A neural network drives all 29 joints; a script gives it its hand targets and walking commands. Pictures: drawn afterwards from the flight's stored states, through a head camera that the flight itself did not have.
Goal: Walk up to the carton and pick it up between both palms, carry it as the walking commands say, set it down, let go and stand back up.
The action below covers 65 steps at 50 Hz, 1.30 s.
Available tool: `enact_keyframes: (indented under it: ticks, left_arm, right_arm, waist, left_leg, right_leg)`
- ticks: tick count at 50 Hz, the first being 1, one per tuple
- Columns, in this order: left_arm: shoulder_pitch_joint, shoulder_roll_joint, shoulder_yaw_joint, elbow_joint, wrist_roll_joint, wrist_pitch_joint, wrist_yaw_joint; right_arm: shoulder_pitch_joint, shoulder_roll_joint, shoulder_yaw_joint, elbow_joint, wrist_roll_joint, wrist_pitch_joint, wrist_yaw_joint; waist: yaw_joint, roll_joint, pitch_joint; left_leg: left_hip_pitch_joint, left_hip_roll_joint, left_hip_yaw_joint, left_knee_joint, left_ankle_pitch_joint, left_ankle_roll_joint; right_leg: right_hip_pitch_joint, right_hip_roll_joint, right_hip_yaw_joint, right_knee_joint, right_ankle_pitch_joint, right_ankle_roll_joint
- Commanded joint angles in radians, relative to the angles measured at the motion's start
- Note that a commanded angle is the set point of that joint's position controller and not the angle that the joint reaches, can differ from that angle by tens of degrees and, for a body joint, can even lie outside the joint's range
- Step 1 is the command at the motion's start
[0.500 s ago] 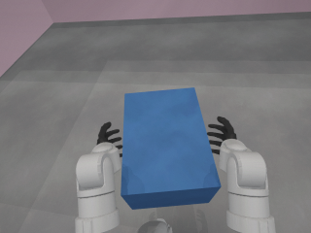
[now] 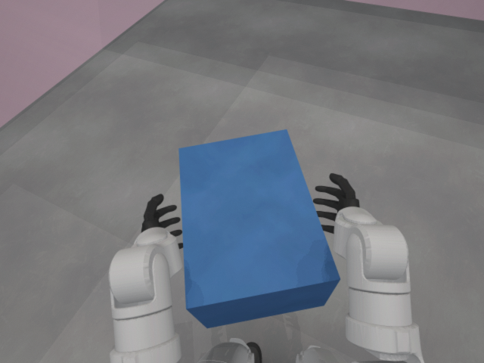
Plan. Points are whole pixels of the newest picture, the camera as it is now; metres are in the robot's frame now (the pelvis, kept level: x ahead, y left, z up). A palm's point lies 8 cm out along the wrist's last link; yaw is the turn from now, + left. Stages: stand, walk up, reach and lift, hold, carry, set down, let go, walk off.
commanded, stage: carry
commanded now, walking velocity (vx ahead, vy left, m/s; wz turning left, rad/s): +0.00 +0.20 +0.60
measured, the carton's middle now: (248, 224) +0.35 +0.03 -0.03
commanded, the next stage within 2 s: none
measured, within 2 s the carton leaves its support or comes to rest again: neither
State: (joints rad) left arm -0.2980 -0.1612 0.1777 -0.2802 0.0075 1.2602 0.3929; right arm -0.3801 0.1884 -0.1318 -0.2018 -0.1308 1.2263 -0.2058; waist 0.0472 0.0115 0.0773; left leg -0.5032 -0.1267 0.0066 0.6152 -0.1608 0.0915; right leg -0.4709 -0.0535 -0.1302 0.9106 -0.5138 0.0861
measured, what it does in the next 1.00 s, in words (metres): steps to the left: right foot, then left foot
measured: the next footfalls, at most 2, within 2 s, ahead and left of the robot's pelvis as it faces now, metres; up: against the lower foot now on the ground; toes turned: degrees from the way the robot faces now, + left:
right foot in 0.04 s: +0.04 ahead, -0.07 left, +0.00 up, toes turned -6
left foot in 0.32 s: +0.01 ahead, +0.28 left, +0.00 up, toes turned -1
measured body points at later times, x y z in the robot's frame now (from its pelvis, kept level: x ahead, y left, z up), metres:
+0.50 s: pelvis -0.06 +0.15 +0.01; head -0.07 +0.15 +0.46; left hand +0.19 +0.37 +0.08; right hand +0.26 +0.08 +0.09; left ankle -0.03 +0.28 -0.71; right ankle -0.04 +0.03 -0.71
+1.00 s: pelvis -0.13 +0.17 +0.02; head -0.15 +0.16 +0.47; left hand +0.14 +0.37 +0.10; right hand +0.19 +0.08 +0.10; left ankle -0.03 +0.28 -0.71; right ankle -0.05 +0.05 -0.71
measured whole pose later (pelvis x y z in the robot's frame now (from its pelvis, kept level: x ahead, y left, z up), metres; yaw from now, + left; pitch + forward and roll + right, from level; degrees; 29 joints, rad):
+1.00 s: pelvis -0.13 +0.17 +0.02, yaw +10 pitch +0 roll -2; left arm -0.36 -0.18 0.21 -0.05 0.07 1.26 0.37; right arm -0.38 0.19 -0.16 -0.06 -0.14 1.24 -0.25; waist 0.00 0.04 -0.08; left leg -0.40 0.00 0.03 0.48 -0.08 0.04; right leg -0.34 -0.07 -0.15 0.55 -0.28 0.00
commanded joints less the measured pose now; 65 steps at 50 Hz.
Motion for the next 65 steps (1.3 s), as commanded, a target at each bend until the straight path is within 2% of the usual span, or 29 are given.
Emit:
enact_keyframes:
  ticks: [1, 2, 3, 4, 5, 7, 8, 9, 11, 13, 15, 16, 17, 18, 20, 22, 24, 26, 28, 29, 30, 33, 35, 41, 46, 51, 58, 61, 65]
  left_arm:
    - [-0.613, -1.047, -0.722, -0.068, -0.422, -0.018, -0.594]
    - [-0.567, -1.052, -0.699, -0.02, -0.411, -0.016, -0.602]
    - [-0.546, -1.042, -0.68, 0.019, -0.407, -0.018, -0.609]
    - [-0.49, -1.052, -0.668, 0.044, -0.403, -0.023, -0.616]
    - [-0.507, -1.053, -0.677, 0.038, -0.39, -0.037, -0.619]
    - [-0.551, -1.05, -0.647, 0.058, -0.393, -0.023, -0.627]
    - [-0.574, -1.049, -0.655, 0.037, -0.4, -0.021, -0.624]
    - [-0.576, -1.047, -0.675, 0.038, -0.39, -0.02, -0.614]
    - [-0.614, -1.022, -0.704, -0.018, -0.37, -0.023, -0.593]
    - [-0.626, -0.993, -0.699, -0.036, -0.338, -0.02, -0.58]
    - [-0.564, -0.988, -0.689, 0.026, -0.292, -0.008, -0.572]
    - [-0.537, -0.99, -0.676, 0.067, -0.277, -0.001, -0.571]
    - [-0.508, -1.001, -0.656, 0.114, -0.269, 0.0, -0.573]
    - [-0.517, -1.035, -0.651, 0.132, -0.285, 0.003, -0.578]
    - [-0.571, -1.07, -0.67, 0.151, -0.32, 0.001, -0.596]
    - [-0.67, -1.082, -0.704, 0.103, -0.362, -0.015, -0.598]
    - [-0.747, -1.075, -0.723, 0.02, -0.401, -0.018, -0.596]
    - [-0.778, -1.079, -0.724, -0.004, -0.428, -0.013, -0.604]
    - [-0.78, -1.083, -0.723, 0.013, -0.446, -0.008, -0.613]
    - [-0.757, -1.084, -0.716, 0.042, -0.429, -0.012, -0.615]
    - [-0.741, -1.086, -0.704, 0.069, -0.422, -0.009, -0.618]
    - [-0.704, -1.086, -0.67, 0.135, -0.424, 0.007, -0.628]
    - [-0.683, -1.083, -0.653, 0.19, -0.408, 0.012, -0.625]
    - [-0.724, -1.078, -0.663, 0.2, -0.369, 0.003, -0.601]
    - [-0.743, -1.079, -0.662, 0.173, -0.359, -0.005, -0.591]
    - [-0.745, -1.077, -0.659, 0.15, -0.369, -0.01, -0.596]
    - [-0.734, -1.065, -0.675, 0.129, -0.393, -0.013, -0.611]
    - [-0.71, -1.062, -0.669, 0.141, -0.389, -0.013, -0.613]
    - [-0.694, -1.046, -0.655, 0.169, -0.355, -0.013, -0.605]
  right_arm:
    - [-0.411, 0.975, 0.623, -0.15, 0.385, -0.024, 0.332]
    - [-0.44, 0.97, 0.646, -0.168, 0.38, -0.025, 0.325]
    - [-0.465, 0.968, 0.671, -0.184, 0.383, -0.024, 0.317]
    - [-0.519, 0.96, 0.69, -0.214, 0.401, -0.025, 0.318]
    - [-0.584, 0.99, 0.728, -0.252, 0.428, -0.029, 0.323]
    - [-0.559, 0.985, 0.708, -0.163, 0.421, -0.022, 0.324]
    - [-0.528, 0.986, 0.705, -0.148, 0.429, -0.025, 0.328]
    - [-0.484, 0.988, 0.693, -0.11, 0.431, -0.021, 0.338]
    - [-0.414, 0.992, 0.666, -0.034, 0.438, -0.01, 0.357]
    - [-0.381, 1.005, 0.648, 0.028, 0.444, 0.005, 0.37]
    - [-0.383, 1.006, 0.635, 0.077, 0.448, 0.016, 0.387]
    - [-0.407, 0.999, 0.639, 0.077, 0.453, 0.019, 0.393]
    - [-0.435, 0.995, 0.645, 0.055, 0.455, 0.021, 0.397]
    - [-0.443, 1.001, 0.651, 0.043, 0.447, 0.02, 0.396]
    - [-0.44, 0.992, 0.626, 0.036, 0.417, 0.013, 0.391]
    - [-0.491, 1.001, 0.612, 0.016, 0.417, 0.004, 0.388]
    - [-0.499, 1.015, 0.593, 0.014, 0.424, 0.001, 0.384]
    - [-0.483, 1.028, 0.578, 0.024, 0.415, -0.004, 0.374]
    - [-0.482, 1.03, 0.572, 0.023, 0.397, -0.01, 0.358]
    - [-0.526, 1.028, 0.589, -0.007, 0.406, -0.01, 0.357]
    - [-0.562, 1.029, 0.6, -0.03, 0.41, -0.011, 0.356]
    - [-0.586, 1.021, 0.612, -0.047, 0.409, -0.018, 0.35]
    - [-0.572, 1.004, 0.605, -0.008, 0.398, -0.01, 0.356]
    - [-0.519, 1.027, 0.582, 0.131, 0.408, 0.008, 0.396]
    - [-0.576, 1.04, 0.596, 0.11, 0.439, 0.005, 0.406]
    - [-0.598, 1.04, 0.611, 0.072, 0.443, 0.002, 0.395]
    - [-0.607, 1.043, 0.616, 0.035, 0.435, -0.009, 0.371]
    - [-0.584, 1.039, 0.608, 0.045, 0.428, -0.012, 0.369]
    - [-0.567, 1.034, 0.605, 0.1, 0.433, -0.007, 0.386]
  waist:
    - [-0.047, 0.107, -0.61]
    - [-0.027, -0.011, -0.594]
    - [-0.025, -0.374, -0.58]
    - [-0.016, -0.522, -0.558]
    - [-0.038, -0.463, -0.514]
    - [-0.034, -0.197, -0.437]
    - [-0.034, -0.129, -0.452]
    - [-0.035, -0.136, -0.452]
    - [-0.031, -0.166, -0.446]
    - [-0.042, -0.107, -0.437]
    - [-0.053, 0.054, -0.472]
    - [-0.06, 0.195, -0.476]
    - [-0.068, 0.271, -0.471]
    - [-0.065, 0.248, -0.481]
    - [-0.061, 0.196, -0.426]
    - [-0.053, 0.203, -0.455]
    - [-0.046, 0.183, -0.509]
    - [-0.045, 0.109, -0.538]
    - [-0.054, -0.004, -0.537]
    - [-0.056, -0.1, -0.507]
    - [-0.057, -0.121, -0.478]
    - [-0.054, 0.006, -0.458]
    - [-0.05, 0.049, -0.432]
    - [-0.05, 0.147, -0.415]
    - [-0.045, 0.147, -0.424]
    - [-0.04, 0.086, -0.437]
    - [-0.052, -0.124, -0.439]
    - [-0.054, -0.09, -0.457]
    - [-0.061, -0.078, -0.413]
  left_leg:
    - [0.275, 0.284, -0.324, -0.196, 0.287, 0.074]
    - [0.112, 0.205, -0.242, -0.146, 0.185, -0.009]
    - [-0.062, 0.058, -0.108, 0.144, -0.11, -0.09]
    - [-0.176, 0.103, -0.071, 0.499, -0.348, -0.141]
    - [-0.154, 0.208, -0.173, 0.589, -0.316, -0.12]
    - [-0.112, 0.182, -0.082, 0.441, -0.187, -0.116]
    - [-0.104, 0.15, -0.02, 0.331, -0.199, -0.12]
    - [-0.046, 0.129, 0.02, 0.231, -0.234, -0.119]
    - [0.067, 0.079, 0.105, 0.05, -0.244, -0.132]
    - [0.216, 0.072, 0.129, -0.209, -0.009, -0.145]
    - [0.401, 0.218, -0.013, -0.168, 0.41, -0.106]
    - [0.469, 0.36, -0.163, -0.16, 0.735, -0.066]
    - [0.495, 0.454, -0.272, -0.127, 1.004, -0.032]
    - [0.448, 0.429, -0.199, -0.09, 0.941, 0.011]
    - [0.322, 0.352, -0.201, -0.127, 0.679, -0.018]
    - [0.351, 0.34, -0.156, -0.128, 0.631, -0.034]
    - [0.385, 0.339, -0.133, -0.144, 0.438, -0.032]
    - [0.319, 0.305, -0.125, -0.18, 0.174, -0.047]
    - [0.249, 0.237, -0.091, -0.175, 0.035, -0.071]
    - [0.313, 0.213, -0.061, -0.172, 0.01, -0.072]
    - [0.378, 0.225, -0.066, -0.169, 0.01, -0.06]
    - [0.303, 0.296, -0.193, -0.27, -0.148, -0.033]
    - [0.208, 0.308, -0.207, -0.344, -0.262, -0.054]
    - [0.17, 0.303, -0.204, -0.381, -0.261, -0.092]
    - [0.099, 0.292, -0.174, -0.398, -0.347, -0.084]
    - [0.079, 0.262, -0.119, -0.362, -0.331, -0.093]
    - [0.291, 0.17, -0.019, -0.046, -0.049, -0.095]
    - [0.307, 0.168, -0.016, -0.03, -0.015, -0.081]
    - [0.301, 0.153, -0.012, 0.021, -0.123, -0.068]
  right_leg:
    - [0.338, -0.04, 0.083, -0.333, 0.115, -0.079]
    - [0.535, -0.128, 0.141, -0.536, 0.216, -0.116]
    - [0.645, -0.43, 0.453, -0.606, 0.425, -0.221]
    - [0.603, -0.63, 0.546, -0.56, 0.75, -0.357]
    - [0.466, -0.61, 0.479, -0.485, 0.859, -0.377]
    - [0.445, -0.414, 0.246, -0.494, 0.723, -0.233]
    - [0.501, -0.349, 0.155, -0.445, 0.806, -0.187]
    - [0.483, -0.308, 0.092, -0.402, 0.881, -0.162]
    - [0.464, -0.278, 0.055, -0.37, 0.822, -0.14]
    - [0.438, -0.221, 0.007, -0.321, 0.67, -0.085]
    - [0.26, -0.164, -0.035, -0.267, 0.416, -0.013]
    - [0.126, -0.11, -0.047, -0.192, 0.153, 0.013]
    - [0.028, -0.068, -0.016, -0.076, -0.077, 0.021]
    - [0.052, -0.072, -0.002, -0.067, -0.121, 0.015]
    - [0.097, -0.046, -0.023, -0.116, 0.004, 0.007]
    - [0.136, -0.037, -0.022, -0.188, 0.099, -0.003]
    - [0.199, -0.044, -0.013, -0.32, 0.199, -0.008]
    - [0.348, -0.074, 0.032, -0.425, 0.321, -0.031]
    - [0.415, -0.167, 0.143, -0.48, 0.369, -0.077]
    - [0.296, -0.195, 0.164, -0.499, 0.282, -0.107]
    - [0.193, -0.184, 0.15, -0.513, 0.186, -0.111]
    - [0.216, -0.081, 0.044, -0.427, 0.107, -0.072]
    - [0.262, -0.05, 0.027, -0.385, 0.127, -0.068]
    - [0.26, -0.029, 0.016, -0.346, 0.151, -0.076]
    - [0.308, -0.009, 0.001, -0.348, 0.166, -0.082]
    - [0.32, -0.018, 0.017, -0.398, 0.13, -0.099]
    - [0.048, -0.188, 0.217, -0.649, -0.16, -0.142]
    - [0.059, -0.178, 0.175, -0.608, -0.084, -0.142]
    - [-0.046, -0.185, 0.184, -0.609, -0.224, -0.15]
